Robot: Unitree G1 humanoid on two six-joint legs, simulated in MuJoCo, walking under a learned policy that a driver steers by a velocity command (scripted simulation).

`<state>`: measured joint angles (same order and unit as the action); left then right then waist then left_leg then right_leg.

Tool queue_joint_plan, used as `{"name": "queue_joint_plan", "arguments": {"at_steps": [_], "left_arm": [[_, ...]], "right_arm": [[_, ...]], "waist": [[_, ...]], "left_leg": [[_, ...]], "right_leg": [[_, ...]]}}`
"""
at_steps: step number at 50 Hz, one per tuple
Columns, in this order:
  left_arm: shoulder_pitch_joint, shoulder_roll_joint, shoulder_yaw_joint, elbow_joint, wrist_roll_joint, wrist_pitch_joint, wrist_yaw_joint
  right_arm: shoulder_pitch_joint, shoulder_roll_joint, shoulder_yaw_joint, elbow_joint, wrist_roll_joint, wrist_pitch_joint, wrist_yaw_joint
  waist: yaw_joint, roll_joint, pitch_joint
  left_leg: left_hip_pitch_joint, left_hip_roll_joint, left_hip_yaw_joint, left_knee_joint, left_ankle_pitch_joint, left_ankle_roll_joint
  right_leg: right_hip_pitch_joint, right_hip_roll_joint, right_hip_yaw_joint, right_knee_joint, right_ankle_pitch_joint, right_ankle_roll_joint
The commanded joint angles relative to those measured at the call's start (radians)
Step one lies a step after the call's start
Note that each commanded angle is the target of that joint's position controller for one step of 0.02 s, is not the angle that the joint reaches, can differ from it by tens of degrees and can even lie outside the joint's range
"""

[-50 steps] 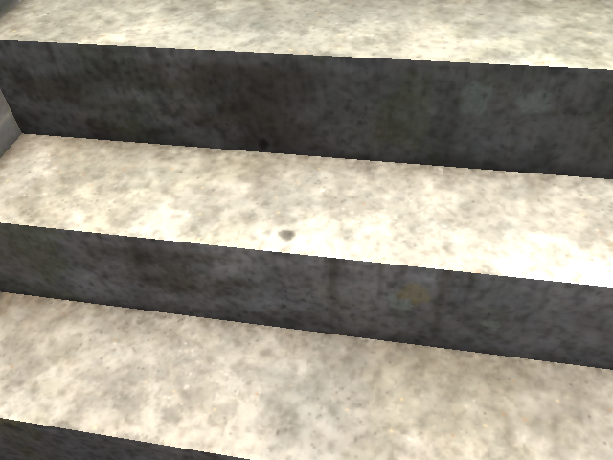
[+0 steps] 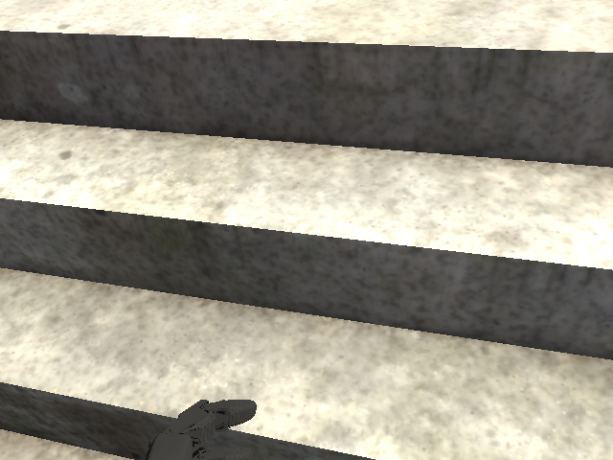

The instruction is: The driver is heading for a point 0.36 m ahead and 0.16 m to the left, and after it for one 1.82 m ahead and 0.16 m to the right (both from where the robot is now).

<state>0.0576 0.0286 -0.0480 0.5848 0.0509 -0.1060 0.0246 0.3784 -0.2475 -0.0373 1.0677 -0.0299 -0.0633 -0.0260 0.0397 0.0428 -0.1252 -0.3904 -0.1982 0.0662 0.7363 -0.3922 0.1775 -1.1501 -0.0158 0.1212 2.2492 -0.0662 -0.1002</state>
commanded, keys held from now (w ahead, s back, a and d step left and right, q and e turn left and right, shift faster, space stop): w+q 0.58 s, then w+e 0.42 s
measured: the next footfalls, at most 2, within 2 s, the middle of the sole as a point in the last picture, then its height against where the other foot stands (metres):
right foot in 0.22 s outside the picture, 0.20 m higher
left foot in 0.82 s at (159, 381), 0.20 m higher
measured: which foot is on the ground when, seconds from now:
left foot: down 0.00-0.24, up 0.26-0.80, down 0.82-1.00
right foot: up 0.00-0.20, down 0.22-0.86, up 0.88-1.00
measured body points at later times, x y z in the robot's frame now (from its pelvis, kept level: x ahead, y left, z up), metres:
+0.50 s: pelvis +0.21 -0.07 +0.21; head +0.21 -0.07 +0.66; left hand +0.20 +0.19 +0.07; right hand +0.48 -0.23 +0.16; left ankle +0.26 +0.08 -0.28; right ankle +0.23 -0.20 -0.50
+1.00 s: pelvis +0.42 +0.18 +0.31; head +0.49 +0.21 +0.76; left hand +0.41 +0.46 +0.18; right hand +0.67 +0.05 +0.20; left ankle +0.51 +0.30 -0.30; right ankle +0.31 +0.00 -0.18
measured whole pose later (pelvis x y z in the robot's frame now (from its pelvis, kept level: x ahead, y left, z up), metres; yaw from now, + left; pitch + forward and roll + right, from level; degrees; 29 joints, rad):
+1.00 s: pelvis +0.42 +0.18 +0.31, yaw +18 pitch +2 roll +2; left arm 0.21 0.22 0.10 0.83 -0.01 -0.14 -0.02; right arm 0.06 -0.15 -0.04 0.69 -0.03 -0.05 0.02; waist 0.05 -0.04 0.14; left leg -0.85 0.13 0.26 1.25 -0.43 0.12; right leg -0.51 -0.06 0.07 1.76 -0.03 0.01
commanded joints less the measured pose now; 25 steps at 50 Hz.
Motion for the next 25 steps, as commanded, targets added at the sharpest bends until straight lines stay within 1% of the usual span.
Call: {"name": "queue_joint_plan", "arguments": {"at_steps": [1,2,3,4,5,6,7,8,9,10,11,12,13,14,15,16,17,18,19,20,21,22,23,24,25], "left_arm": [[-0.045,-0.015,-0.031,-0.078,-0.024,0.042,0.036],[-0.12,-0.019,-0.034,-0.125,-0.015,0.051,0.037],[-0.18,-0.032,-0.052,-0.17,0.017,0.05,0.032],[-0.278,-0.029,-0.05,-0.215,0.027,0.05,0.023],[-0.372,-0.034,-0.054,-0.259,0.028,0.048,0.013],[-0.368,-0.043,-0.066,-0.264,0.021,0.047,-0.003],[-0.383,-0.058,-0.07,-0.266,0.001,0.047,-0.008],[-0.266,-0.021,-0.046,-0.204,-0.033,0.041,-0.012],[-0.08,0.051,-0.004,-0.143,-0.039,0.039,-0.009],[0.092,0.131,0.036,-0.115,-0.062,0.043,-0.008],[0.247,0.233,0.083,-0.076,-0.051,0.044,0.005],[0.343,0.332,0.116,-0.009,-0.017,0.026,0.022],[0.214,0.339,0.133,-0.012,-0.024,0.057,0.037],[0.104,0.269,0.132,0.022,-0.038,0.081,0.031],[0.032,0.202,0.118,0.088,-0.05,0.086,0.025],[0.005,0.137,0.1,0.153,-0.042,0.08,0.023],[-0.005,0.069,0.08,0.21,-0.028,0.072,0.017],[0.002,0.048,0.075,0.27,-0.017,0.059,0.009],[0.03,0.052,0.077,0.301,-0.01,0.037,0.002],[0.06,0.086,0.088,0.329,-0.009,0.018,-0.01],[0.056,0.107,0.094,0.339,-0.013,0.002,-0.021],[0.034,0.159,0.104,0.325,-0.014,-0.012,-0.025],[0.045,0.2,0.114,0.321,-0.016,-0.027,-0.017],[0.105,0.237,0.127,0.34,-0.013,-0.038,-0.012],[0.159,0.284,0.146,0.339,-0.008,-0.046,0.0]], "right_arm": [[0.001,0.037,0.021,-0.032,0.016,-0.077,0.033],[0.054,0.008,0.01,-0.021,0.012,-0.085,0.035],[0.076,0.005,0.003,-0.014,0.026,-0.083,0.035],[0.114,-0.003,-0.007,-0.023,0.014,-0.076,0.024],[0.151,0.005,-0.017,-0.036,0.027,-0.07,-0.009],[0.136,-0.027,-0.035,-0.075,0.033,-0.045,-0.032],[0.126,-0.014,-0.044,-0.087,0.026,-0.028,-0.046],[0.057,-0.02,-0.044,-0.147,0.046,-0.026,-0.048],[0.059,-0.077,-0.059,-0.184,0.034,-0.047,-0.036],[0.014,-0.163,-0.089,-0.208,0.045,-0.067,-0.013],[-0.087,-0.211,-0.114,-0.246,0.072,-0.112,0.015],[-0.115,-0.07,-0.089,-0.317,0.099,-0.13,0.055],[-0.136,-0.01,-0.075,-0.368,0.011,-0.134,0.067],[-0.174,0.045,-0.07,-0.412,-0.032,-0.108,0.068],[-0.203,0.096,-0.051,-0.434,-0.041,-0.081,0.057],[-0.182,0.131,-0.028,-0.45,-0.047,-0.051,0.044],[-0.147,0.15,-0.01,-0.459,-0.038,-0.018,0.039],[-0.132,0.171,0.007,-0.457,-0.014,0.002,0.037],[-0.139,0.176,0.016,-0.464,-0.007,0.007,0.034],[-0.155,0.181,0.019,-0.476,0.002,0.01,0.03],[-0.191,0.167,0.02,-0.492,0.009,0.013,0.023],[-0.21,0.121,0.009,-0.505,0.013,0.019,0.019],[-0.254,0.087,-0.002,-0.525,0.019,0.023,0.016],[-0.261,0.068,-0.013,-0.523,0.013,0.034,0.018],[-0.238,0.055,-0.028,-0.5,0.0,0.045,0.017]], "waist": [[-0.009,-0.016,0.241],[-0.034,0.021,0.232],[-0.035,0.008,0.232],[-0.08,0.034,0.184],[-0.119,0.024,0.16],[-0.123,0.023,0.081],[-0.122,0.042,0.074],[-0.049,0.011,-0.011],[0.003,0.045,-0.195],[0.107,0.1,-0.343],[0.222,0.055,-0.432],[0.195,-0.279,-0.501],[0.121,-0.383,-0.506],[0.033,-0.311,-0.392],[-0.027,-0.238,-0.167],[-0.091,-0.122,0.007],[-0.148,-0.067,0.098],[-0.169,-0.056,0.16],[-0.169,-0.028,0.189],[-0.17,-0.043,0.201],[-0.177,-0.045,0.214],[-0.183,-0.029,0.222],[-0.176,-0.047,0.217],[-0.155,-0.095,0.179],[-0.139,-0.103,0.139]], "left_leg": [[-0.124,0.264,-0.399,-0.42,0.102,0.1],[-0.037,0.283,-0.428,-0.449,0.019,0.091],[-0.025,0.236,-0.412,-0.448,-0.044,0.056],[0.022,0.243,-0.432,-0.518,0.043,0.081],[0.073,0.28,-0.499,-0.571,0.189,0.106],[0.08,0.3,-0.414,-0.695,0.357,0.124],[0.017,0.305,-0.366,-0.725,0.505,0.124],[-0.021,0.273,-0.253,-0.63,1.118,0.098],[0.072,0.308,-0.273,-0.424,1.654,0.092],[0.212,0.326,-0.282,-0.202,1.871,0.093],[0.153,0.301,-0.316,0.075,1.775,0.067],[-0.261,0.122,-0.312,0.512,1.061,-0.021],[-0.42,0.065,-0.32,1.008,0.411,-0.078],[-0.54,0.113,-0.318,1.225,0.458,-0.073],[-0.659,0.141,-0.247,1.306,0.497,-0.059],[-0.697,0.162,-0.255,1.297,0.463,-0.047],[-0.684,0.169,-0.249,1.317,0.427,-0.046],[-0.72,0.169,-0.231,1.37,0.383,-0.05],[-0.753,0.176,-0.223,1.365,0.395,-0.052],[-0.783,0.191,-0.219,1.302,0.387,-0.054],[-0.762,0.204,-0.224,1.245,0.403,-0.056],[-0.698,0.201,-0.193,1.109,0.43,-0.07],[-0.659,0.212,-0.189,1.031,0.44,-0.078],[-0.714,0.215,-0.152,1.081,0.414,-0.071],[-0.752,0.223,-0.131,1.142,0.382,-0.062]], "right_leg": [[-0.234,-0.03,-0.138,0.167,-0.178,-0.006],[-0.319,-0.058,-0.127,0.169,-0.239,-0.014],[-0.284,-0.099,-0.093,-0.054,-0.252,-0.029],[-0.25,-0.084,-0.138,-0.115,-0.251,-0.031],[-0.201,-0.102,-0.104,-0.219,-0.259,-0.028],[0.005,-0.083,-0.212,-0.44,-0.267,-0.021],[0.214,-0.078,-0.229,-0.637,-0.406,-0.026],[0.544,0.008,-0.313,-0.862,-0.508,-0.03],[0.75,0.053,-0.295,-0.837,-0.544,-0.044],[0.851,0.068,-0.251,-1.012,-0.556,-0.023],[1.035,-0.005,-0.068,-1.172,-0.602,-0.038],[1.329,-0.305,0.494,-1.441,-0.644,-0.2],[1.201,-0.383,0.809,-1.747,-0.659,-0.206],[1.06,-0.36,0.692,-1.736,-0.943,-0.138],[0.878,-0.348,0.528,-1.688,-0.933,-0.093],[0.705,-0.321,0.331,-1.67,-0.816,-0.034],[0.583,-0.304,0.205,-1.698,-0.693,0.006],[0.536,-0.312,0.122,-1.726,-0.619,0.009],[0.542,-0.313,0.047,-1.778,-0.52,0.002],[0.579,-0.303,-0.03,-1.814,-0.446,0.011],[0.561,-0.306,-0.076,-1.864,-0.377,0.015],[0.535,-0.306,-0.142,-1.911,-0.33,0.004],[0.551,-0.322,-0.167,-1.963,-0.296,-0.012],[0.683,-0.328,-0.178,-1.992,-0.321,-0.038],[0.814,-0.336,-0.199,-2.001,-0.33,-0.044]]}}
Keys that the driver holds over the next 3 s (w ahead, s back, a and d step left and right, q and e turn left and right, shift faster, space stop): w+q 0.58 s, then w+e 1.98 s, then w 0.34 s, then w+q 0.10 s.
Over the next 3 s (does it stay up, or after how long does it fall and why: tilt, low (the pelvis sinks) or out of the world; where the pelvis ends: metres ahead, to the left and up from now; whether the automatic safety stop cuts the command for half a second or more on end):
stays up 1.46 0.03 0.83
